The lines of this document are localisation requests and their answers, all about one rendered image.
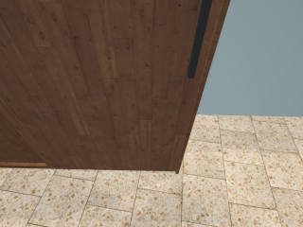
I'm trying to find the wardrobe door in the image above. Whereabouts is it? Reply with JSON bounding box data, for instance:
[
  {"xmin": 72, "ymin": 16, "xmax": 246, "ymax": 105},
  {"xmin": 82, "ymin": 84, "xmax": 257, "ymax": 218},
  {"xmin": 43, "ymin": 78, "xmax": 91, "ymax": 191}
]
[
  {"xmin": 0, "ymin": 114, "xmax": 44, "ymax": 163},
  {"xmin": 0, "ymin": 0, "xmax": 223, "ymax": 171}
]

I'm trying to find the handle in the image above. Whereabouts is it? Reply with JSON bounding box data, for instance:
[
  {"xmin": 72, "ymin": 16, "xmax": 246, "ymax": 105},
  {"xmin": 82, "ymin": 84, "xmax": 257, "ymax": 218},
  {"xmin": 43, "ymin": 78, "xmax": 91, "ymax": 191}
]
[{"xmin": 187, "ymin": 0, "xmax": 212, "ymax": 79}]

